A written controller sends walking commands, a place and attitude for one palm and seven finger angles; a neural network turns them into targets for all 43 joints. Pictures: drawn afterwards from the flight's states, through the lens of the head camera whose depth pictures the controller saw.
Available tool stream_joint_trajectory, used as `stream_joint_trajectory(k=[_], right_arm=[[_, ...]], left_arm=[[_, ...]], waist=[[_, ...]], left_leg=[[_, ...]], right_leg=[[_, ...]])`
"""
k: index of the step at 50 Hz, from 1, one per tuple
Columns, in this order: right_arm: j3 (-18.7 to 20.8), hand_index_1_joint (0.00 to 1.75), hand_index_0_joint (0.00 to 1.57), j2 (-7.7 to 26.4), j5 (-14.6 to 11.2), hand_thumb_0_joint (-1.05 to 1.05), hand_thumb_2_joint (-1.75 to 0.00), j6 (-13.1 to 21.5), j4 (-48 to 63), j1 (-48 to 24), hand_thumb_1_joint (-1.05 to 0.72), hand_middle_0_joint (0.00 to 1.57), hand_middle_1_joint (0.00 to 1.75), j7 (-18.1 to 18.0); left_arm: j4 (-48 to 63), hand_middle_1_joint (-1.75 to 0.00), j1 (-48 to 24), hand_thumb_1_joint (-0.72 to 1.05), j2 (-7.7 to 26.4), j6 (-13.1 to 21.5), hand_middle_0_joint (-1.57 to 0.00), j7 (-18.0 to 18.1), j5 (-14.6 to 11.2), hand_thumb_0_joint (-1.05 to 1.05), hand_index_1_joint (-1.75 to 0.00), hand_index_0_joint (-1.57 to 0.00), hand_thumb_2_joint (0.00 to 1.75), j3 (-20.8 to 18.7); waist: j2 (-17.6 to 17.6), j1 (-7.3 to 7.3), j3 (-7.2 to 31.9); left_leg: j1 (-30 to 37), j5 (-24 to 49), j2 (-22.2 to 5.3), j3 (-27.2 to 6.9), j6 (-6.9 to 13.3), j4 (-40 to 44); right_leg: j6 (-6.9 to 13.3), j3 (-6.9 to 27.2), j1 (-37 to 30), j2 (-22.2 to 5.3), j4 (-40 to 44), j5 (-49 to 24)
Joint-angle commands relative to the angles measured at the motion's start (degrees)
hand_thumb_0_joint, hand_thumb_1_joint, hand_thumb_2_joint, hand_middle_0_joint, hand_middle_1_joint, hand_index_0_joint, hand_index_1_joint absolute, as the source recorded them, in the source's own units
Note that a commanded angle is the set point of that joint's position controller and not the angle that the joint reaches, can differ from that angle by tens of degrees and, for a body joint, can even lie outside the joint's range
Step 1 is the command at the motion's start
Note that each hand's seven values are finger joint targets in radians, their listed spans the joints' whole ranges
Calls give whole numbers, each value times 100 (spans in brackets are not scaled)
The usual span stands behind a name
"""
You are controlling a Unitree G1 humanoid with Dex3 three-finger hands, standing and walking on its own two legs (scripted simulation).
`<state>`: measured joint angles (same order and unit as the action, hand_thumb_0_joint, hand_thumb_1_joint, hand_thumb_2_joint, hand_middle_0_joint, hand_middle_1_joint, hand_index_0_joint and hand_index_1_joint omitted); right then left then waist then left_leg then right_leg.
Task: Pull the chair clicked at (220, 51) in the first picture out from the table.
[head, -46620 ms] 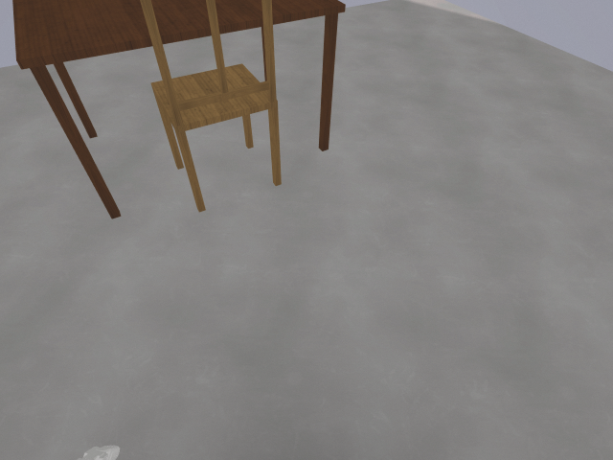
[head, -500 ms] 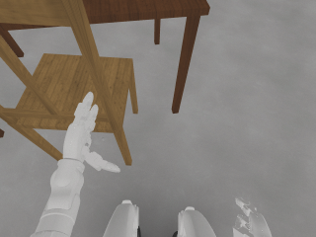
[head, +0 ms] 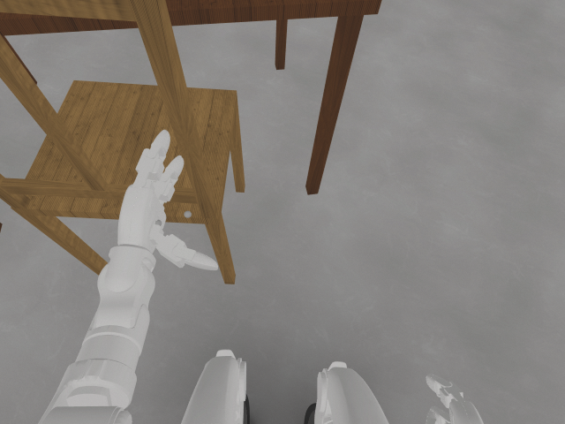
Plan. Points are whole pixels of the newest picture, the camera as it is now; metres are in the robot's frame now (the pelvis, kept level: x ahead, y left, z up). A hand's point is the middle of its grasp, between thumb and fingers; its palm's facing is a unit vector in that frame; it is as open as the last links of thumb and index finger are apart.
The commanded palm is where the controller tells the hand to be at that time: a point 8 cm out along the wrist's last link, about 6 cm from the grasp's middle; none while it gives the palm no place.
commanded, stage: aim the fingers beside a spindle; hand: left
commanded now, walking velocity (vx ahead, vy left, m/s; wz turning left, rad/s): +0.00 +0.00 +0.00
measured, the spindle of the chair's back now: (50, 122) +0.52 +0.36 +0.06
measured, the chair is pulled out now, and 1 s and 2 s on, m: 0.12 0.11 0.11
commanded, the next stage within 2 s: none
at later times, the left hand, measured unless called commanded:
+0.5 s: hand (196, 205) +0.41 +0.14 +0.03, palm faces -0.04 -1.00 -0.03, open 16.9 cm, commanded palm +0.38 +0.19 +0.03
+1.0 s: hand (182, 226) +0.37 +0.15 +0.03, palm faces -0.05 -1.00 -0.02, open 17.0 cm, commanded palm +0.36 +0.20 +0.03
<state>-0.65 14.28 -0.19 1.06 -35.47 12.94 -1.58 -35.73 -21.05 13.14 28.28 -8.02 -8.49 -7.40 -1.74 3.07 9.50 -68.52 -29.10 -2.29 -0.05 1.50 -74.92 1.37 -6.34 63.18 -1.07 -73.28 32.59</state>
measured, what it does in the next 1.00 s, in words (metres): stands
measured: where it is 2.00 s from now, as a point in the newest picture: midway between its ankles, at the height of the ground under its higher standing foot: outside the picture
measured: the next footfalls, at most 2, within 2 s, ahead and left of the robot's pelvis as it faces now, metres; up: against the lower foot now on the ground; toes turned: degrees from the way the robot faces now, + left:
none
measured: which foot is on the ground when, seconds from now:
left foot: down 0.00-1.00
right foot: down 0.00-1.00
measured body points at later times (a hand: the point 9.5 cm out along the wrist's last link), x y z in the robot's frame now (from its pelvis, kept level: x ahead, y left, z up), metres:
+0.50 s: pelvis +0.01 +0.01 +0.01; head +0.12 +0.02 +0.44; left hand +0.40 +0.19 +0.03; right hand +0.09 -0.25 -0.11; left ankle +0.05 +0.10 -0.61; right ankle +0.02 -0.11 -0.61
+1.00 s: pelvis +0.02 +0.00 +0.01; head +0.13 +0.01 +0.44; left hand +0.37 +0.21 +0.03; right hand +0.18 -0.25 -0.10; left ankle +0.05 +0.10 -0.61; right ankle +0.02 -0.11 -0.61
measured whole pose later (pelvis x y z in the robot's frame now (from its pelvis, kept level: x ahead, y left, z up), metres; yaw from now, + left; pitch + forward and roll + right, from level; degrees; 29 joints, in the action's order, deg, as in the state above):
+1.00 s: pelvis +0.02 +0.00 +0.01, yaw -1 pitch +22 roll -3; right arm -0.3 13.7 -0.1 -1.2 -31.5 10.0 -0.5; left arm -26.7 -10.4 12.2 27.2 -8.2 -9.6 -6.6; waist -1.5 2.4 9.7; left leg -65.0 -30.7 -2.6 0.8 1.6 -73.2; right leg 1.0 -5.3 60.1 -0.5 -71.3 33.6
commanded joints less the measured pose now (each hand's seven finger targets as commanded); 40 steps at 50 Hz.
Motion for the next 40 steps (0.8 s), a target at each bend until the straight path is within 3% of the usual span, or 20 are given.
stream_joint_trajectory(k=[1,2,7,8,9,11,14,17,20,21,22,24,26,28,30,33,37,40], right_arm=[[332,30,20,862,-12,0,-90,181,520,351,-90,20,30,-47],[336,30,20,894,-18,0,-90,170,508,379,-90,20,30,-49],[308,30,20,883,-9,0,-90,103,597,356,-90,20,30,-6],[303,30,20,887,0,0,-90,88,587,371,-90,20,30,1],[302,30,20,925,9,0,-90,77,600,398,-90,20,30,2],[309,30,20,890,15,0,-90,54,679,364,-90,20,30,32],[334,30,20,898,28,0,-90,21,729,385,-90,20,30,75],[339,30,20,884,22,0,-90,-77,791,406,-90,20,30,126],[355,30,20,863,14,0,-90,-134,819,403,-90,20,30,157],[371,30,20,870,15,0,-90,-149,834,399,-90,20,30,151],[373,30,20,835,17,0,-90,-153,856,378,-90,20,30,154],[368,30,20,850,25,0,-90,-157,823,375,-90,20,30,133],[373,30,20,808,21,0,-90,-156,809,345,-90,20,30,129],[393,30,20,824,17,0,-90,-147,815,340,-90,20,30,124],[405,30,20,820,16,0,-90,-134,807,329,-90,20,30,120],[424,30,20,811,1,0,-90,-134,822,280,-90,20,30,139],[405,30,20,812,0,0,-90,-138,852,195,-90,20,30,104],[396,30,20,777,8,0,-90,-110,910,134,-90,20,30,80]], left_arm=[[688,-8,-2821,-50,530,165,-6,98,45,0,-8,-6,30,20],[583,-8,-2843,-50,718,168,-6,125,59,0,-8,-6,30,-156],[281,-8,-2941,-50,656,178,-6,147,106,0,-8,-6,30,-129],[159,-8,-2918,-50,722,180,-6,171,97,0,-8,-6,30,-228],[129,-8,-2871,-50,906,220,-6,192,128,0,-8,-6,30,-359],[349,-8,-2688,-50,844,311,-6,206,119,0,-8,-6,30,-356],[584,-8,-2411,-50,821,392,-6,269,102,0,-8,-6,30,-374],[646,-8,-1791,-50,838,354,-6,331,98,0,-8,-6,30,-462],[812,-8,-1583,-50,718,340,-6,385,117,0,-8,-6,30,-380],[987,-8,-1497,-50,819,382,-6,413,111,0,-8,-6,30,-471],[1141,-8,-1388,-50,656,397,-6,410,85,0,-8,-6,30,-336],[1224,-8,-1317,-50,833,438,-6,427,64,0,-8,-6,30,-476],[1364,-8,-1229,-50,618,495,-6,388,66,0,-8,-6,30,-262],[1560,-8,-1015,-50,676,534,-6,336,51,0,-8,-6,30,-286],[1701,-8,-862,-50,527,512,-6,284,37,0,-8,-6,30,-124],[1763,-8,-525,-50,305,393,-6,214,-24,0,-8,-6,30,88],[1738,-8,-495,-50,518,320,-6,211,-42,0,-8,-6,30,-131],[1924,-8,-268,-50,682,379,-6,184,-68,0,-8,-6,30,-334]], waist=[[-235,537,2156],[-109,482,2144],[-221,426,2139],[-85,416,2145],[-56,387,2192],[-289,281,2430],[-359,246,2605],[-117,154,2505],[-49,177,2327],[2,135,2406],[-31,159,2469],[-10,156,2343],[-38,204,2302],[-112,131,2426],[-304,159,2466],[-216,169,2336],[108,161,2213],[-55,27,2366]], left_leg=[[2148,494,170,-415,-20,979],[2091,388,162,-447,-30,1010],[1979,191,201,-401,-23,1068],[1923,170,203,-404,-14,1069],[1910,209,190,-432,-15,1073],[2150,455,180,-402,-40,1111],[2410,825,135,-442,-66,1144],[2302,1095,117,-362,-68,1179],[2276,1160,105,-333,-65,1204],[2322,1258,93,-327,-68,1201],[2352,1365,104,-274,-51,1173],[2255,1375,102,-284,-53,1162],[2341,1466,101,-255,-49,1142],[2491,1634,89,-278,-74,1152],[2782,1953,59,-325,-98,1129],[2818,1988,54,-336,-95,1131],[2435,1796,99,-294,-47,1063],[2445,1957,128,-239,-46,1020]], right_leg=[[-8,421,-185,175,1201,-676],[-3,413,-206,183,1193,-590],[9,436,-265,180,1232,-447],[6,445,-331,185,1256,-426],[18,426,-339,200,1201,-440],[31,430,-416,201,1193,-582],[42,382,-430,220,1121,-829],[22,395,-728,226,1168,-1078],[9,380,-755,229,1197,-1165],[13,387,-835,229,1175,-1255],[-4,411,-939,221,1203,-1390],[4,418,-985,228,1189,-1429],[-12,422,-965,224,1198,-1541],[10,405,-1014,217,1166,-1658],[19,354,-822,215,1103,-1820],[13,327,-823,211,1155,-1849],[-14,371,-1008,197,1135,-1884],[3,425,-1182,192,1078,-2092]])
